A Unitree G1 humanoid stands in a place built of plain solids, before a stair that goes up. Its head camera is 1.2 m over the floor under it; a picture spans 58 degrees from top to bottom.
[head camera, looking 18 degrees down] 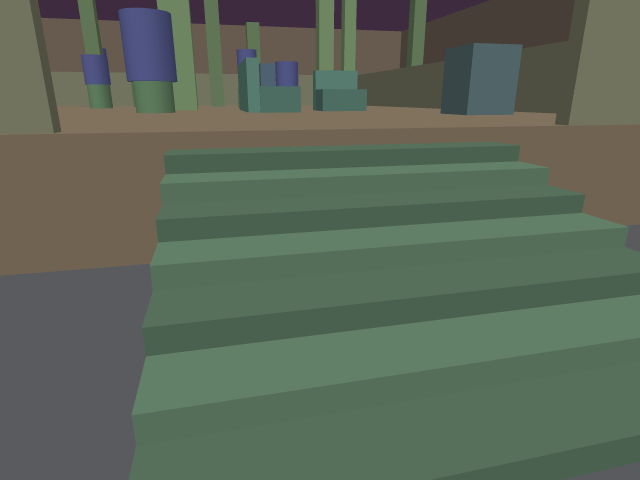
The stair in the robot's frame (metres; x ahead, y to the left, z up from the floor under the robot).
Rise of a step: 0.12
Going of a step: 0.35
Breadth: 2.65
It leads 14 degrees to the left of straight ahead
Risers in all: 8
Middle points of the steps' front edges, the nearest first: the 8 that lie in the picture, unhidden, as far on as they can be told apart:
1.11 -0.77 0.12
1.45 -0.69 0.25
1.78 -0.60 0.37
2.12 -0.52 0.49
2.46 -0.44 0.61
2.79 -0.36 0.74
3.13 -0.28 0.86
3.46 -0.20 0.98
